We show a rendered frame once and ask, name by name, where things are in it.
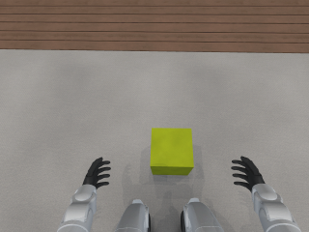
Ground robot right forearm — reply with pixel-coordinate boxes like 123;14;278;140
251;183;301;232

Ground robot thigh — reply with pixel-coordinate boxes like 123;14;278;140
183;201;224;232
115;203;149;232

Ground left robot thigh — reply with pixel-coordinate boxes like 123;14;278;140
115;203;149;232

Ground left robot hand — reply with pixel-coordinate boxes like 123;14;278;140
82;157;111;189

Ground carton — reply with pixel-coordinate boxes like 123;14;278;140
150;128;194;176

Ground right robot thigh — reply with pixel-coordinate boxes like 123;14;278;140
183;201;224;232

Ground right robot hand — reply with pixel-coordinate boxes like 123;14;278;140
231;156;265;192

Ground robot left forearm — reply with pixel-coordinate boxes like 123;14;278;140
57;184;98;232

